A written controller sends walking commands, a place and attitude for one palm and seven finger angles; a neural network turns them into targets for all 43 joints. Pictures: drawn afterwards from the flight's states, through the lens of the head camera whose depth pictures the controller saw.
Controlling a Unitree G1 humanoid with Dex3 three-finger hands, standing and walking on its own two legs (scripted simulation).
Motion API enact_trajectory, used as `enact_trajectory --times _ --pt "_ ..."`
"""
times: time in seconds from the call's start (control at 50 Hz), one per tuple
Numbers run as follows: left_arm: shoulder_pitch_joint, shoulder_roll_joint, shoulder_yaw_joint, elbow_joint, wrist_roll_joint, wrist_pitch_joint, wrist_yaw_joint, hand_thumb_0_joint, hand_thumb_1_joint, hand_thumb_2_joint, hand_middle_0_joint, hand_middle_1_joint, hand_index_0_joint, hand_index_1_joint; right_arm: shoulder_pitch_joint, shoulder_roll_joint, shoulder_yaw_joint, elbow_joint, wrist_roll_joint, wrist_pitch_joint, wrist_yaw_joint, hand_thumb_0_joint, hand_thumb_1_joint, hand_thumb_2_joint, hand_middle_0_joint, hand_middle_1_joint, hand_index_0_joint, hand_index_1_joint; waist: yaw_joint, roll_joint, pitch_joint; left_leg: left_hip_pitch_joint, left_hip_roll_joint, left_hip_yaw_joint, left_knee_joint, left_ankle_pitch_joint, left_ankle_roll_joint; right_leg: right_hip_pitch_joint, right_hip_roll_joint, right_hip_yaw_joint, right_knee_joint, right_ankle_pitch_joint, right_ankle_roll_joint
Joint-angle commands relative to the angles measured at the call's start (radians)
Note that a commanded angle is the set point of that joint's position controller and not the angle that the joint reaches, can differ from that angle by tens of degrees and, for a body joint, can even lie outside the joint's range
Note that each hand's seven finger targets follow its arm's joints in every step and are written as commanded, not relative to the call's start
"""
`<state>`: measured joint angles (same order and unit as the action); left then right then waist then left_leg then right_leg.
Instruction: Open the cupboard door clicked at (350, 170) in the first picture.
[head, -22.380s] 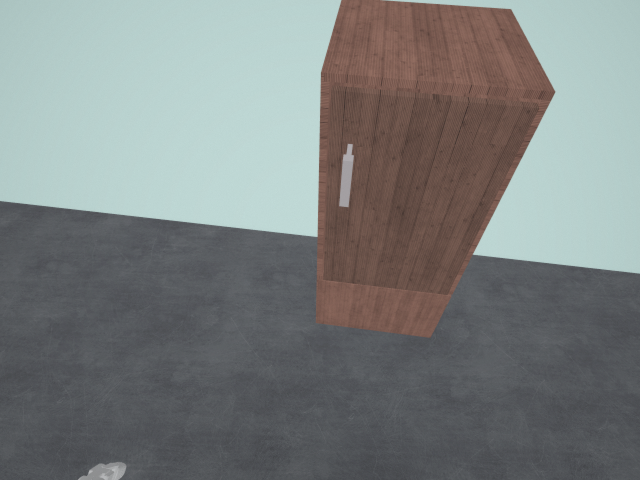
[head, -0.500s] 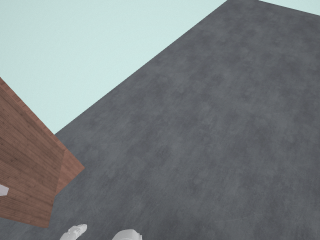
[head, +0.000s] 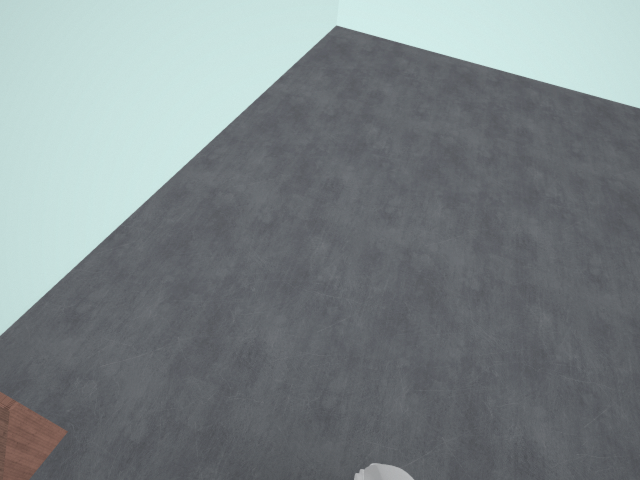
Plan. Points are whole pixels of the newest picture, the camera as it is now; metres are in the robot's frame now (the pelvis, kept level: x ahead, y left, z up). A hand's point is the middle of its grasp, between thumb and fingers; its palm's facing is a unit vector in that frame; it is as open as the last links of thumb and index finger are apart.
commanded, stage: walk to a spot facing it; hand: left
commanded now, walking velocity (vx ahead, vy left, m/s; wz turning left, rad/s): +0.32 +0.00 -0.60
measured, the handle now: out of the picture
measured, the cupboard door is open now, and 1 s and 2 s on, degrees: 45 45 45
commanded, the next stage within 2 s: turn to face it in 1.00 s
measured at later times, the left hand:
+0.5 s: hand (291, 364) +0.32 +0.06 -0.17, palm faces -0.23 -0.95 -0.23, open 7.2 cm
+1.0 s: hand (323, 317) +0.42 +0.01 -0.18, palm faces -0.25 -0.96 -0.14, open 7.4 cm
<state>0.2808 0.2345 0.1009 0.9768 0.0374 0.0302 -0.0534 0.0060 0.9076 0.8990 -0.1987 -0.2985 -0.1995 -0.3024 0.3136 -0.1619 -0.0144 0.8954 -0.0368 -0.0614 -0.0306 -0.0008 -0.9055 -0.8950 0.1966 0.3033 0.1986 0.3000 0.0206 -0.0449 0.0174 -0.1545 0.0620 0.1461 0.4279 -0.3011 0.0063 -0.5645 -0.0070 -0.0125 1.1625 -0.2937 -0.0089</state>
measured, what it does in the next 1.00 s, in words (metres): walks ahead, turning right: right foot, then left foot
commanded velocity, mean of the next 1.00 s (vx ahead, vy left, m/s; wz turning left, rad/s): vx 0.35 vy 0.00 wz -0.25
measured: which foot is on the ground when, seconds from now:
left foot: down 0.00-0.28, up 0.30-0.88, down 0.90-1.00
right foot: up 0.00-0.28, down 0.30-0.88, up 0.90-1.00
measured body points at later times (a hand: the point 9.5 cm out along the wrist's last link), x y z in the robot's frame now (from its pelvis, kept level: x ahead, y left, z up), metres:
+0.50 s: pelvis +0.19 -0.10 -0.01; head +0.23 -0.12 +0.44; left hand +0.33 +0.11 -0.15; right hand +0.14 -0.32 -0.17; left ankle +0.22 +0.07 -0.65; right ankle +0.20 -0.13 -0.74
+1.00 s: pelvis +0.46 -0.16 -0.02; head +0.49 -0.16 +0.43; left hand +0.44 +0.07 -0.17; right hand +0.48 -0.39 -0.16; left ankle +0.52 -0.09 -0.74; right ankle +0.29 -0.19 -0.63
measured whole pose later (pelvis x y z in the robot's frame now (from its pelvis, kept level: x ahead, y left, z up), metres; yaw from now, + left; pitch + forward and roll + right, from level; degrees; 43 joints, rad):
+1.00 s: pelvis +0.46 -0.16 -0.02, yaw -21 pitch +1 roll +1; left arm 0.44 0.11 0.04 1.17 0.02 -0.04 0.01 0.00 0.91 0.90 -0.20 -0.30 -0.20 -0.30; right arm 0.14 -0.13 -0.03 0.98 -0.03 -0.08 -0.02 0.00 -0.91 -0.90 0.20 0.30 0.20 0.30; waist 0.04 -0.04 0.05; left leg -0.33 0.00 0.18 0.57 -0.27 0.06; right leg -0.34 0.03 -0.01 1.27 -0.40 -0.05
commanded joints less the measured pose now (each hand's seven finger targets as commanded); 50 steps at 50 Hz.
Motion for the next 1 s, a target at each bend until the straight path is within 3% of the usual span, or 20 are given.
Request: enact_trajectory --times 0.0,0.16,0.22,0.24,0.26,0.28,0.3,0.34,0.4,0.5,0.62,0.74,0.8,0.82,0.84,0.86,0.88,0.9,0.94,0.98 --pt "-0.124 -0.020 -0.017 -0.112 -0.005 -0.036 -0.010 0.000 0.900 0.900 -0.200 -0.300 -0.200 -0.300 0.189 -0.132 -0.025 0.038 0.011 -0.024 -0.013 0.000 -0.900 -0.900 0.200 0.300 0.200 0.300 -0.051 0.204 0.022 0.229 0.231 -0.049 -0.131 0.577 0.026 -0.250 -0.041 -0.036 0.025 0.076 0.008" --pt "-0.295 -0.021 -0.029 -0.141 -0.014 -0.031 -0.017 0.000 0.900 0.900 -0.200 -0.300 -0.200 -0.300 0.230 -0.147 -0.027 0.104 0.001 -0.012 -0.011 0.000 -0.900 -0.900 0.200 0.300 0.200 0.300 -0.058 0.203 0.122 0.148 0.278 0.067 -0.151 0.630 0.077 -0.030 -0.026 -0.128 -0.397 0.101 -0.050" --pt "-0.100 0.022 -0.014 -0.088 -0.015 -0.043 -0.001 0.000 0.900 0.900 -0.200 -0.300 -0.200 -0.300 0.173 -0.194 -0.040 0.104 0.006 -0.007 -0.006 0.000 -0.900 -0.900 0.200 0.300 0.200 0.300 0.046 0.184 0.011 0.131 0.290 0.102 0.094 0.906 0.059 0.260 0.036 -0.160 -0.459 0.019 -0.106" --pt "0.070 0.059 -0.001 -0.037 -0.012 -0.057 0.006 0.000 0.900 0.900 -0.200 -0.300 -0.200 -0.300 0.130 -0.205 -0.041 0.094 0.014 -0.006 0.000 0.000 -0.900 -0.900 0.200 0.300 0.200 0.300 0.131 0.144 -0.071 0.037 0.245 0.135 0.301 0.869 0.023 0.506 0.059 -0.171 -0.540 0.063 -0.123" --pt "0.215 0.164 0.026 0.005 -0.008 -0.067 0.020 0.000 0.900 0.900 -0.200 -0.300 -0.200 -0.300 0.141 -0.161 -0.036 0.080 0.035 -0.009 0.017 0.000 -0.900 -0.900 0.200 0.300 0.200 0.300 0.188 -0.043 -0.194 -0.208 0.154 0.141 0.603 0.482 -0.012 0.812 -0.116 0.055 -0.631 0.010 -0.178" --pt "0.272 0.249 0.041 0.018 -0.026 -0.069 0.034 0.000 0.900 0.900 -0.200 -0.300 -0.200 -0.300 0.133 -0.098 -0.034 0.047 0.049 -0.012 0.011 0.000 -0.900 -0.900 0.200 0.300 0.200 0.300 0.169 -0.213 -0.270 -0.473 -0.002 0.065 0.942 -0.298 -0.054 0.941 -0.391 0.576 -0.776 0.103 -0.281" --pt "0.192 0.261 0.042 -0.008 -0.036 -0.064 0.048 0.000 0.900 0.900 -0.200 -0.300 -0.200 -0.300 0.066 -0.123 -0.044 0.030 0.041 -0.001 0.011 0.000 -0.900 -0.900 0.200 0.300 0.200 0.300 0.139 -0.127 -0.185 -0.547 0.033 -0.090 1.046 -0.251 -0.030 0.787 -0.430 0.637 -0.877 0.004 -0.300" --pt "0.002 0.143 0.002 -0.051 -0.035 -0.066 0.056 0.000 0.900 0.900 -0.200 -0.300 -0.200 -0.300 0.023 -0.098 -0.049 0.052 0.021 0.009 0.014 0.000 -0.900 -0.900 0.200 0.300 0.200 0.300 0.035 0.024 0.001 -0.495 0.111 -0.147 0.975 -0.043 -0.028 0.430 -0.340 0.416 -0.929 -0.107 -0.228" --pt "-0.062 0.073 -0.018 -0.050 -0.019 -0.089 0.059 0.000 0.900 0.900 -0.200 -0.300 -0.200 -0.300 0.129 -0.049 -0.046 0.110 0.006 0.042 0.019 0.000 -0.900 -0.900 0.200 0.300 0.200 0.300 -0.055 -0.007 0.023 -0.367 0.112 -0.136 0.806 0.040 -0.039 0.243 -0.224 0.238 -0.985 -0.051 -0.173" --pt "0.036 0.019 -0.020 0.004 -0.025 -0.114 0.054 0.000 0.900 0.900 -0.200 -0.300 -0.200 -0.300 0.051 -0.039 -0.051 0.084 0.006 0.048 0.025 0.000 -0.900 -0.900 0.200 0.300 0.200 0.300 -0.045 -0.023 0.024 -0.479 0.094 -0.133 0.637 0.140 -0.058 0.371 -0.160 0.196 -1.006 0.117 -0.113" --pt "0.185 0.010 -0.037 0.076 -0.029 -0.135 0.066 0.000 0.900 0.900 -0.200 -0.300 -0.200 -0.300 -0.188 -0.048 -0.045 0.021 0.019 0.024 0.037 0.000 -0.900 -0.900 0.200 0.300 0.200 0.300 0.013 0.000 0.042 -0.602 0.063 -0.107 0.485 0.150 -0.053 0.617 -0.191 0.182 -0.922 0.619 -0.138" --pt "0.265 0.009 -0.048 0.132 -0.025 -0.132 0.085 0.000 0.900 0.900 -0.200 -0.300 -0.200 -0.300 -0.339 -0.036 -0.035 0.004 0.025 0.013 0.047 0.000 -0.900 -0.900 0.200 0.300 0.200 0.300 0.036 -0.031 0.079 -0.528 -0.002 -0.044 0.309 0.116 -0.020 0.700 -0.191 0.174 -0.880 0.872 -0.129" --pt "0.247 0.038 -0.041 0.150 -0.021 -0.136 0.088 0.000 0.900 0.900 -0.200 -0.300 -0.200 -0.300 -0.247 -0.051 -0.039 0.043 0.023 0.002 0.035 0.000 -0.900 -0.900 0.200 0.300 0.200 0.300 -0.026 -0.023 0.022 -0.293 -0.087 0.019 0.190 0.074 0.021 0.686 -0.183 0.140 -0.736 1.136 -0.125" --pt "0.226 0.046 -0.038 0.149 -0.026 -0.136 0.087 0.000 0.900 0.900 -0.200 -0.300 -0.200 -0.300 -0.130 -0.064 -0.043 0.079 0.019 -0.002 0.025 0.000 -0.900 -0.900 0.200 0.300 0.200 0.300 -0.084 -0.032 -0.017 -0.141 -0.113 0.031 0.136 0.124 0.041 0.625 -0.158 0.105 -0.630 1.150 -0.106" --pt "0.204 0.046 -0.037 0.143 -0.030 -0.138 0.085 0.000 0.900 0.900 -0.200 -0.300 -0.200 -0.300 0.024 -0.100 -0.053 0.126 0.013 -0.005 0.015 0.000 -0.900 -0.900 0.200 0.300 0.200 0.300 -0.152 -0.039 -0.083 0.130 -0.059 -0.029 0.095 0.205 0.082 0.446 -0.139 0.101 -0.445 1.021 -0.079" --pt "0.226 -0.006 -0.040 0.125 -0.041 -0.140 0.079 0.000 0.900 0.900 -0.200 -0.300 -0.200 -0.300 0.173 -0.199 -0.078 0.160 -0.009 -0.011 0.003 0.000 -0.900 -0.900 0.200 0.300 0.200 0.300 -0.192 0.117 -0.200 0.380 0.209 -0.380 0.078 0.283 0.196 0.184 -0.039 0.051 -0.138 0.601 -0.047" --pt "0.224 -0.038 -0.052 0.096 -0.042 -0.149 0.071 0.000 0.900 0.900 -0.200 -0.300 -0.200 -0.300 0.246 -0.239 -0.081 0.174 -0.001 -0.007 0.002 0.000 -0.900 -0.900 0.200 0.300 0.200 0.300 -0.165 0.242 -0.250 0.452 0.436 -0.632 -0.034 0.458 0.308 0.021 0.057 0.011 0.181 -0.193 -0.050" --pt "0.164 -0.009 -0.045 0.083 -0.031 -0.134 0.076 0.000 0.900 0.900 -0.200 -0.300 -0.200 -0.300 0.180 -0.206 -0.070 0.155 0.016 0.001 -0.002 0.000 -0.900 -0.900 0.200 0.300 0.200 0.300 -0.134 0.167 -0.181 0.307 0.444 -0.635 -0.095 0.325 0.293 -0.042 -0.002 0.083 0.289 -0.184 -0.051" --pt "0.077 -0.039 -0.035 0.070 -0.013 -0.113 0.057 0.000 0.900 0.900 -0.200 -0.300 -0.200 -0.300 0.069 -0.102 -0.045 0.125 0.007 -0.018 -0.004 0.000 -0.900 -0.900 0.200 0.300 0.200 0.300 -0.077 0.066 0.028 0.044 0.347 -0.458 -0.177 0.209 0.210 -0.081 -0.065 0.080 0.261 -0.067 -0.034" --pt "0.112 -0.095 -0.042 0.074 -0.003 -0.083 0.045 0.000 0.900 0.900 -0.200 -0.300 -0.200 -0.300 0.053 -0.070 -0.032 0.137 0.007 -0.037 -0.007 0.000 -0.900 -0.900 0.200 0.300 0.200 0.300 -0.024 0.068 0.033 -0.013 0.287 -0.274 -0.195 0.327 0.169 -0.044 -0.085 0.057 0.156 -0.019 -0.015"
